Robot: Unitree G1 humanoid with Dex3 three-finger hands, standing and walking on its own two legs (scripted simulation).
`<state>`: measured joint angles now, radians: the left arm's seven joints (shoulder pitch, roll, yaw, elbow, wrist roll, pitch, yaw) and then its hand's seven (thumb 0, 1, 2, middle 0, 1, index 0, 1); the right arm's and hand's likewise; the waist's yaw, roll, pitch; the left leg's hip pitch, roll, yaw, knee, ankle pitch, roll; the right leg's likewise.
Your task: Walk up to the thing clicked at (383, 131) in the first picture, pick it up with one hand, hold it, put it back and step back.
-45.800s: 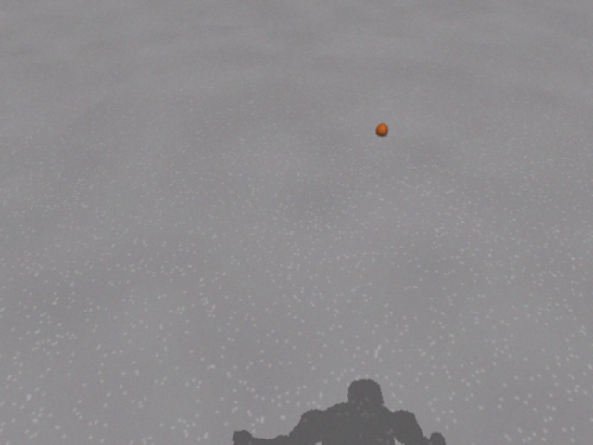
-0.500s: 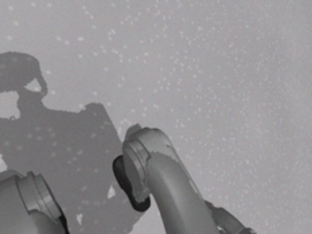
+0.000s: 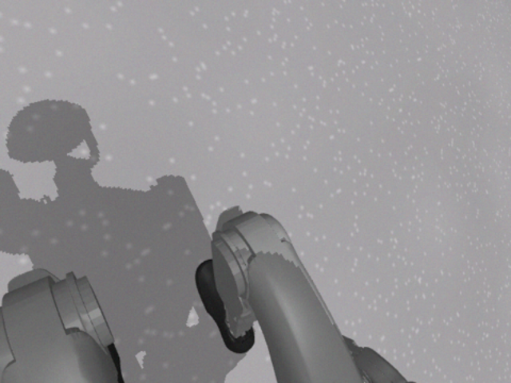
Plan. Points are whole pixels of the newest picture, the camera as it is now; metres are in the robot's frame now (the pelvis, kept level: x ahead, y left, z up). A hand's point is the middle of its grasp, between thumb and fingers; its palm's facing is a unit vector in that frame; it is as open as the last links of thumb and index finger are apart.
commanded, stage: withdraw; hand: left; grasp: from above
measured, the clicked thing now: out of the picture +0.48 +0.32 -0.28
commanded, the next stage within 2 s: home in 0.56 s
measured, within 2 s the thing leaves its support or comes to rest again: neither
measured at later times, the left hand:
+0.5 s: hand out of the picture +0.46 +0.32 -0.06, palm faces -0.47 -0.12 -0.88, open 14.0 cm
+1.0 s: hand out of the picture +0.48 +0.32 -0.15, palm faces -0.30 -0.25 -0.92, open 12.3 cm
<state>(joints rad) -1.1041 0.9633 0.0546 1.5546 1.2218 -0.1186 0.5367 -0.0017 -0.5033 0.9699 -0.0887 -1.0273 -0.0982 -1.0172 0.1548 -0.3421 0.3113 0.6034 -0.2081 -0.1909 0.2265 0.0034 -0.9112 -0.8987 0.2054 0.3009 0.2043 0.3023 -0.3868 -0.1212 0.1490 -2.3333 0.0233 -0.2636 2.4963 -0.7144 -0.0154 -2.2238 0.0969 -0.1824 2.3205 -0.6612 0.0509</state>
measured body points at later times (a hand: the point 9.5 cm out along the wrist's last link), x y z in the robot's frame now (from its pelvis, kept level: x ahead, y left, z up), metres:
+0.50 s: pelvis -0.01 -0.01 +0.06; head +0.21 +0.08 +0.44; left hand +0.48 +0.32 -0.01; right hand +0.09 -0.27 -0.04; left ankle +0.06 +0.13 -0.29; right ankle +0.11 -0.11 -0.29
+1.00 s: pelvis +0.00 -0.01 +0.01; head +0.25 +0.10 +0.37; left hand +0.49 +0.33 -0.10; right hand +0.05 -0.25 -0.09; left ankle +0.06 +0.13 -0.29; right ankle +0.11 -0.11 -0.29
